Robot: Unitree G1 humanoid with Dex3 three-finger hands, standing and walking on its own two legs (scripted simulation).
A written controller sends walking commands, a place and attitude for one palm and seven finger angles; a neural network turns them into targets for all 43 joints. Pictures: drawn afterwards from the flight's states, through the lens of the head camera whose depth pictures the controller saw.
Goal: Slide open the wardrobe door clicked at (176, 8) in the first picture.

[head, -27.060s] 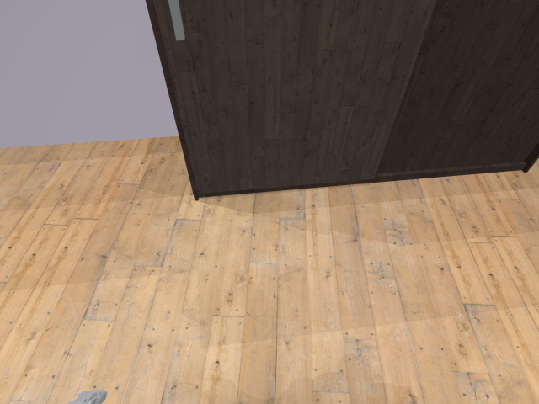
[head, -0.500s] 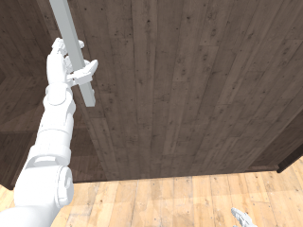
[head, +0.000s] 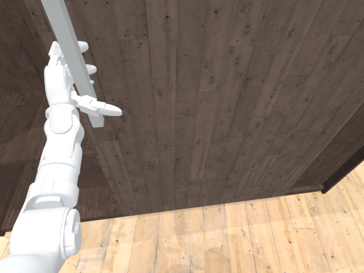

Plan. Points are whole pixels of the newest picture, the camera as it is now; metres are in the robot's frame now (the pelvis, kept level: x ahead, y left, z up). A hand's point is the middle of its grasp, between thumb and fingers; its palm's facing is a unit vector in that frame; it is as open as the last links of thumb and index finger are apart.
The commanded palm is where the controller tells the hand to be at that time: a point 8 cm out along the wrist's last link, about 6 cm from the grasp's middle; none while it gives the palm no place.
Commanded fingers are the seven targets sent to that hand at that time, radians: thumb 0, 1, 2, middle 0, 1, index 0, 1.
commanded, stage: slip the hand off the handle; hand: left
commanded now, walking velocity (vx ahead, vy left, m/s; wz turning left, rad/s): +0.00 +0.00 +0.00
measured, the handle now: (79, 60) +0.48 +0.23 +0.22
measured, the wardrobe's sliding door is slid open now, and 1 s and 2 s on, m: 0.61 0.61 0.61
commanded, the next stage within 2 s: draw the hand back to the body in 1.26 s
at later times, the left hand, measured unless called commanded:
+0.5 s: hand (44, 87) +0.42 +0.28 +0.20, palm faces +0.34 -0.94 -0.06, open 14.7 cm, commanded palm +0.39 +0.31 +0.19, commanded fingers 0.00 -0.55 0.20 -0.25 -1.15 -0.25 -1.15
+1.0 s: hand (33, 115) +0.34 +0.27 +0.20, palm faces +0.34 -0.94 -0.06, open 14.7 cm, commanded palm +0.30 +0.31 +0.19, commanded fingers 0.00 -0.55 0.20 -0.25 -1.15 -0.25 -1.15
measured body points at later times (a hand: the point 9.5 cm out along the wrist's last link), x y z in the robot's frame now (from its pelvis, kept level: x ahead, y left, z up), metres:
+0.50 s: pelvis +0.04 +0.00 +0.00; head +0.05 +0.01 +0.45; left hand +0.40 +0.33 +0.20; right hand +0.18 -0.24 -0.09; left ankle +0.03 +0.12 -0.73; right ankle +0.04 -0.12 -0.73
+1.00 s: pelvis +0.03 +0.00 +0.00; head +0.02 -0.01 +0.45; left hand +0.32 +0.32 +0.20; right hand +0.20 -0.23 -0.08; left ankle +0.03 +0.12 -0.73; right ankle +0.04 -0.12 -0.73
